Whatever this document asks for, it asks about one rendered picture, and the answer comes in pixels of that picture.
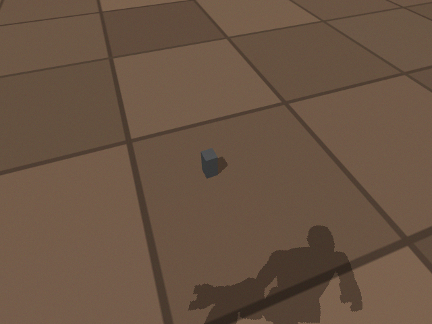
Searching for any carton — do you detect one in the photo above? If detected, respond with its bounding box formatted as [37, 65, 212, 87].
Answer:
[201, 148, 218, 179]

